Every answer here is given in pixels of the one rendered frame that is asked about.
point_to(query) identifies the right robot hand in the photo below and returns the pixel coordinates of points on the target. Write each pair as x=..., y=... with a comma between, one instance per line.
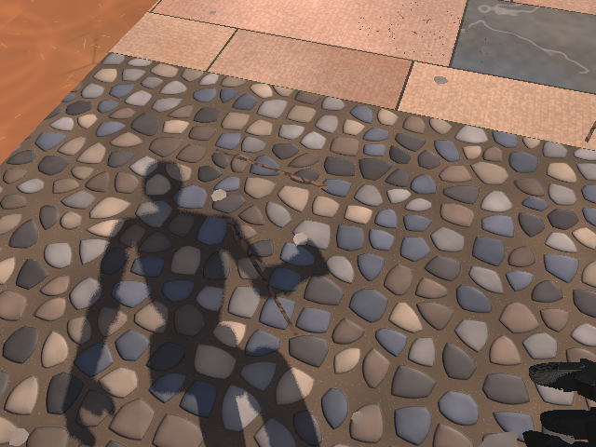
x=581, y=424

